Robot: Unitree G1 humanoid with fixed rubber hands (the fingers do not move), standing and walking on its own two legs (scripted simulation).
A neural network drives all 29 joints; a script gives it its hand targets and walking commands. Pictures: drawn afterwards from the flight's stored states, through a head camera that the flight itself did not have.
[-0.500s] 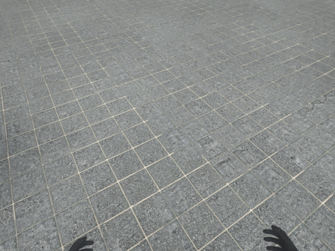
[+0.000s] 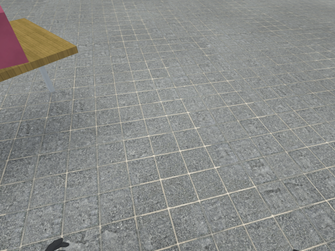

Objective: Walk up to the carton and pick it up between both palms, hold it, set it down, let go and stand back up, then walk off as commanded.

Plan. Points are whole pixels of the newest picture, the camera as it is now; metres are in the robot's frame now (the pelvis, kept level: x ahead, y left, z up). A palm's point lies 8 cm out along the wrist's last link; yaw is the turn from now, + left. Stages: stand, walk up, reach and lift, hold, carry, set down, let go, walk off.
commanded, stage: walk up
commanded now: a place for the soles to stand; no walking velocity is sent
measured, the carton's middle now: out of the picture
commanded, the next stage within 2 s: none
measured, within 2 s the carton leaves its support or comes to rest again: neither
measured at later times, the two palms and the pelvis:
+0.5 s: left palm out of the picture +0.10 +0.38 -0.09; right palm (235, 193) +0.31 -0.19 -0.07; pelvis +0.08 +0.06 +0.01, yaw +16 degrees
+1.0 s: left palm out of the picture +0.22 +0.43 -0.08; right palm (214, 164) +0.42 -0.15 -0.09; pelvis +0.23 +0.11 +0.00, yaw +23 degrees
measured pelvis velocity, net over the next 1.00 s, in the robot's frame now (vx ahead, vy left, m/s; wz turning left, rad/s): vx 0.23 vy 0.11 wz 0.40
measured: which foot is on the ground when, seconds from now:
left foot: down 0.00-0.18, up 0.20-0.50, down 0.52-0.96, up 0.98-1.00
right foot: up 0.00-0.16, down 0.18-0.54, up 0.56-0.94, down 0.96-1.00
